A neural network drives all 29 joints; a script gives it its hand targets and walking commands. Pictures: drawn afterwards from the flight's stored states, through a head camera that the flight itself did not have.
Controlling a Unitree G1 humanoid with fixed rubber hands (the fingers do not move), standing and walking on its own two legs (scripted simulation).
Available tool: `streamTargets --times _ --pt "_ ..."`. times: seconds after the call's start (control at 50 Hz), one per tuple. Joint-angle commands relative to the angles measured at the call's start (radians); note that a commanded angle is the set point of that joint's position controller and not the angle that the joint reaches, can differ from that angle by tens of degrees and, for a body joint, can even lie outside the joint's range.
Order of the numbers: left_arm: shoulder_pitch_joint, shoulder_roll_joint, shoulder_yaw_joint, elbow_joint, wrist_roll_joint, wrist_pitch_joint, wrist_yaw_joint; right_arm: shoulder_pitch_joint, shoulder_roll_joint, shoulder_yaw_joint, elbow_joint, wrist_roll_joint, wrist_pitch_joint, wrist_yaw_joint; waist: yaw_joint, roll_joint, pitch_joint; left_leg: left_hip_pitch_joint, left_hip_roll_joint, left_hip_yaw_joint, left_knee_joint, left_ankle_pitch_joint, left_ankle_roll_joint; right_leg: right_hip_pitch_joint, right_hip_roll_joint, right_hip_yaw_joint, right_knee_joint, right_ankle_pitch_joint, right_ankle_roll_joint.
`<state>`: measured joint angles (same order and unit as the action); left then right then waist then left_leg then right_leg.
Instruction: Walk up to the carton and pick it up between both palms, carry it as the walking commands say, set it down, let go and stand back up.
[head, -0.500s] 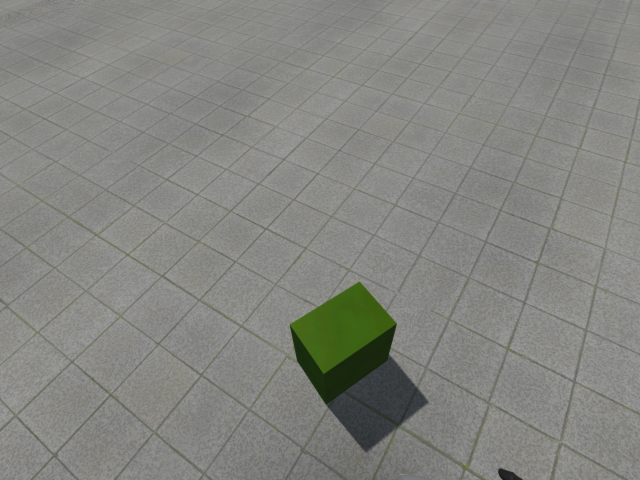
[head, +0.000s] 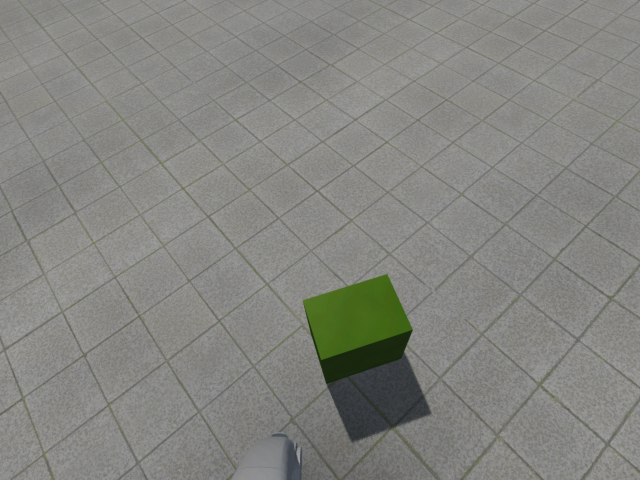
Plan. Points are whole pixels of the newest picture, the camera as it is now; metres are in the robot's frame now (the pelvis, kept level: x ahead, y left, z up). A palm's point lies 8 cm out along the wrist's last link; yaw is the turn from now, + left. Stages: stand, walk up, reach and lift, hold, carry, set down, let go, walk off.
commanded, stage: walk up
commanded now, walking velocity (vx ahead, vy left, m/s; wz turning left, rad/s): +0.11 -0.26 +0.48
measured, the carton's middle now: (355, 331) +0.50 -0.03 -0.63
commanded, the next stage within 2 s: none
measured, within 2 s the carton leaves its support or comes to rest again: neither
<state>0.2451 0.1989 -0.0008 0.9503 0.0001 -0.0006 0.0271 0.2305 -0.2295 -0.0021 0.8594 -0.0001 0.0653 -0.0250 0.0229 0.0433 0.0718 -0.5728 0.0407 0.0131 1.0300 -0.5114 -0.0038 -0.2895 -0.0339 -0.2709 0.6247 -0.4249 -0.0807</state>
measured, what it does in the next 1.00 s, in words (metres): steps to the right: left foot, then right foot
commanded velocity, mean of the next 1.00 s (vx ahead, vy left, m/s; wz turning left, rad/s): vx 0.07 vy -0.12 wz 0.26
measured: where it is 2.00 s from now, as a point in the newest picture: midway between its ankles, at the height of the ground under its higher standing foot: outside the picture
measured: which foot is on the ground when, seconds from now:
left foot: up 0.00-0.12, down 0.14-0.36, up 0.38-0.72, down 0.74-1.00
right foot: down 0.00-0.14, up 0.16-0.34, down 0.36-1.00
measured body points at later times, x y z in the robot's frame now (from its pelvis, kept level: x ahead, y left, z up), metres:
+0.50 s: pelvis +0.05 -0.12 +0.00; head +0.08 -0.14 +0.45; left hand +0.07 +0.13 -0.13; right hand +0.17 -0.34 -0.16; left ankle +0.02 +0.03 -0.67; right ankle +0.04 -0.22 -0.72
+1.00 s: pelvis +0.09 -0.15 +0.00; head +0.11 -0.16 +0.45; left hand +0.06 +0.09 -0.14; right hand +0.25 -0.34 -0.14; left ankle +0.05 -0.01 -0.71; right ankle +0.05 -0.23 -0.72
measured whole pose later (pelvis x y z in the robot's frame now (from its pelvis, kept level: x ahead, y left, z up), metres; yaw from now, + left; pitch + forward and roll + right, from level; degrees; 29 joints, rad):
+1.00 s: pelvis +0.09 -0.15 +0.00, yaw +14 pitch +0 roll +2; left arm 0.30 0.17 0.00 0.95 0.00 -0.01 0.03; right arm 0.19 -0.20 0.00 0.86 0.00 0.03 -0.02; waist 0.02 0.02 0.01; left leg -0.34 0.04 0.04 0.74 -0.44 -0.02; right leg -0.20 -0.06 -0.20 0.65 -0.46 -0.05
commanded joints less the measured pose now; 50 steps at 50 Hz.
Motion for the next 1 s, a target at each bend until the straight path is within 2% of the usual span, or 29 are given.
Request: streamTargets --times 0.0,0.06,0.1,0.12,0.14,0.16,0.18,0.2,0.24,0.28,0.32,0.34,0.36,0.38,0.42,0.46,0.52,0.58,0.66,0.7,0.72,0.74,0.76,0.78,0.82,0.86,0.9,0.92,0.98 --pt "0.159 0.110 0.065 -0.050 0.044 -0.012 0.018 -0.070 -0.019 -0.064 -0.103 -0.030 -0.043 -0.006 0.052 -0.214 -0.223 -0.134 0.005 0.070 -0.090 0.015 0.025 0.426 -0.321 0.257 -0.147 0.962 -0.118" --pt "0.091 0.107 0.054 -0.072 0.039 0.003 0.010 -0.002 -0.009 -0.052 -0.074 -0.026 -0.042 -0.013 -0.010 -0.161 -0.240 0.087 -0.027 0.120 -0.306 0.153 0.036 0.316 -0.236 0.128 -0.077 0.949 -0.069" --pt "0.055 0.138 0.052 -0.078 0.027 0.007 0.005 0.141 -0.052 -0.066 -0.030 -0.026 -0.045 -0.024 -0.102 -0.104 -0.294 0.399 -0.007 0.110 -0.487 0.383 0.055 0.166 -0.182 0.042 0.090 0.970 0.002" --pt "0.044 0.123 0.051 -0.101 0.025 0.005 0.002 0.258 -0.136 -0.097 0.002 -0.029 -0.045 -0.032 -0.173 0.044 -0.343 0.638 0.143 -0.072 -0.525 0.627 0.120 -0.053 -0.134 0.044 0.263 0.736 0.053" --pt "0.029 0.081 0.057 -0.154 0.027 0.010 -0.001 0.363 -0.251 -0.135 0.031 -0.032 -0.037 -0.044 -0.213 0.339 -0.339 0.829 0.477 -0.504 -0.594 1.104 0.281 -0.405 -0.004 0.073 0.550 -0.097 0.114" --pt "-0.005 0.130 0.073 -0.179 0.032 0.029 -0.006 0.322 -0.261 -0.135 0.019 -0.034 -0.024 -0.059 -0.170 0.202 -0.299 0.684 0.567 -0.599 -0.615 1.019 0.361 -0.405 -0.036 0.280 0.671 -0.257 0.122" --pt "-0.034 0.137 0.067 -0.178 0.029 0.045 -0.014 0.221 -0.240 -0.129 -0.001 -0.032 -0.017 -0.065 -0.146 0.144 -0.193 0.519 0.537 -0.560 -0.657 0.793 0.364 -0.377 -0.058 0.314 0.709 -0.214 0.112" --pt "-0.079 0.122 0.054 -0.193 0.026 0.052 -0.020 0.116 -0.216 -0.125 -0.023 -0.030 -0.018 -0.067 -0.117 0.183 -0.070 0.399 0.512 -0.537 -0.715 0.641 0.328 -0.377 -0.076 0.335 0.682 -0.165 0.107" --pt "-0.070 0.106 0.044 -0.184 0.028 0.063 -0.041 -0.018 -0.189 -0.108 -0.046 -0.032 -0.023 -0.055 -0.038 0.197 0.019 0.205 0.375 -0.352 -0.753 0.338 0.189 -0.209 -0.120 0.351 0.460 -0.075 0.101" --pt "-0.028 0.082 0.037 -0.161 0.020 0.061 -0.055 -0.062 -0.197 -0.101 -0.044 -0.038 -0.019 -0.041 -0.016 0.268 0.062 0.110 0.280 -0.252 -0.712 0.257 0.127 -0.063 -0.065 0.260 0.173 -0.129 0.111" --pt "0.112 0.076 0.039 -0.080 0.018 0.029 -0.046 -0.057 -0.201 -0.103 -0.036 -0.029 -0.016 -0.016 0.020 0.239 -0.033 0.131 0.186 -0.143 -0.538 0.392 0.069 0.171 0.024 0.123 -0.148 0.072 0.145" --pt "0.230 0.141 0.066 -0.036 0.025 0.007 -0.037 -0.032 -0.127 -0.086 -0.042 -0.029 -0.025 0.001 0.070 0.023 -0.133 0.012 0.063 -0.049 -0.314 0.104 0.036 0.373 -0.067 0.214 -0.241 0.067 0.140" --pt "0.312 0.289 0.100 -0.021 0.042 -0.003 -0.026 -0.083 -0.015 -0.054 -0.102 -0.026 -0.035 0.004 0.118 -0.405 -0.174 -0.182 -0.098 0.121 0.028 -0.179 -0.035 0.404 -0.391 0.588 -0.406 -0.058 0.064" --pt "0.232 0.298 0.080 -0.041 0.041 0.005 -0.006 -0.182 -0.059 -0.076 -0.111 -0.022 -0.021 -0.002 0.116 -0.338 -0.118 -0.193 0.006 0.006 0.147 -0.120 -0.023 0.276 -0.456 0.673 -0.417 -0.106 -0.034" --pt "0.160 0.221 0.055 -0.057 0.044 -0.013 0.000 -0.238 -0.090 -0.082 -0.144 -0.027 -0.031 0.013 0.072 -0.220 -0.054 -0.147 0.008 -0.026 0.187 -0.028 -0.020 0.212 -0.397 0.617 -0.329 0.350 -0.067" --pt "0.137 0.149 0.049 -0.043 0.040 -0.026 0.004 -0.137 -0.071 -0.073 -0.105 -0.025 -0.047 0.023 0.048 -0.240 -0.132 -0.127 0.027 -0.027 0.178 0.055 -0.001 0.315 -0.330 0.502 -0.296 0.400 -0.064" --pt "0.176 0.144 0.047 -0.015 0.037 -0.046 0.011 -0.136 -0.047 -0.060 -0.094 -0.022 -0.056 0.028 0.042 -0.213 -0.159 -0.107 0.015 -0.007 0.095 0.039 -0.008 0.391 -0.348 0.446 -0.251 0.792 -0.080" --pt "0.186 0.149 0.045 -0.010 0.034 -0.044 0.013 -0.174 -0.022 -0.050 -0.096 -0.014 -0.048 0.028 0.046 -0.202 -0.115 -0.047 -0.002 0.015 -0.091 0.041 -0.010 0.359 -0.358 0.418 -0.247 0.894 -0.085" --pt "0.126 0.155 0.044 -0.022 0.021 -0.029 0.012 -0.105 -0.001 -0.026 -0.056 -0.001 -0.063 0.028 -0.001 -0.231 -0.176 0.175 -0.047 0.082 -0.440 0.221 -0.010 0.346 -0.262 0.233 -0.163 0.955 -0.025" --pt "0.114 0.146 0.042 -0.012 0.005 -0.027 0.011 -0.021 -0.008 -0.035 -0.020 0.001 -0.080 0.020 -0.039 -0.196 -0.259 0.385 -0.021 0.084 -0.617 0.430 0.003 0.295 -0.222 0.161 -0.078 0.941 0.017" --pt "0.124 0.131 0.042 -0.020 0.000 -0.026 0.014 0.035 -0.074 -0.054 -0.006 -0.004 -0.087 0.014 -0.054 -0.106 -0.301 0.528 0.073 0.000 -0.594 0.714 0.030 0.208 -0.176 0.128 0.012 0.810 0.052" --pt "0.145 0.099 0.040 -0.037 -0.010 -0.029 0.013 0.078 -0.124 -0.068 0.011 -0.009 -0.089 0.012 -0.055 -0.002 -0.328 0.697 0.177 -0.099 -0.484 1.131 0.081 0.031 -0.104 0.113 0.068 0.618 0.080" --pt "0.143 0.073 0.037 -0.056 -0.014 -0.026 0.012 0.104 -0.153 -0.078 0.022 -0.011 -0.084 0.008 -0.048 0.114 -0.317 0.757 0.251 -0.152 -0.455 1.327 0.147 -0.092 -0.056 0.128 0.098 0.226 0.087" --pt "0.113 0.061 0.027 -0.060 -0.012 -0.015 0.011 0.092 -0.137 -0.074 0.020 -0.016 -0.076 -0.003 -0.050 0.134 -0.286 0.704 0.291 -0.181 -0.461 1.310 0.186 -0.100 -0.039 0.153 0.071 -0.005 0.094" --pt "0.064 0.076 0.026 -0.070 -0.004 -0.004 0.004 0.008 -0.133 -0.065 0.008 -0.021 -0.063 -0.011 -0.039 0.176 -0.134 0.511 0.279 -0.251 -0.560 1.056 0.163 -0.054 -0.021 0.162 -0.010 -0.015 0.094" --pt "0.149 0.106 0.029 -0.038 0.000 -0.015 0.001 -0.073 -0.097 -0.051 -0.011 -0.010 -0.051 -0.010 0.014 0.132 -0.148 0.363 0.134 -0.107 -0.492 0.849 0.077 0.185 -0.082 0.183 -0.181 0.451 0.087" --pt "0.253 0.183 0.049 0.026 0.013 -0.025 0.011 -0.073 -0.015 -0.038 -0.011 0.006 -0.052 -0.007 0.039 -0.156 -0.176 0.165 -0.024 0.061 -0.288 0.337 -0.016 0.396 -0.311 0.309 -0.182 1.065 -0.004" --pt "0.276 0.181 0.046 0.039 0.017 -0.023 0.017 -0.078 -0.018 -0.041 -0.017 0.006 -0.043 -0.007 0.049 -0.218 -0.141 0.068 -0.033 0.066 -0.183 0.045 -0.013 0.425 -0.384 0.365 -0.172 1.233 -0.058" --pt "0.215 0.167 0.045 0.014 0.020 -0.017 0.027 -0.104 -0.042 -0.051 -0.038 0.001 -0.032 -0.001 0.042 -0.226 -0.091 -0.023 -0.013 0.042 -0.104 -0.035 0.010 0.418 -0.379 0.330 -0.137 1.248 -0.084"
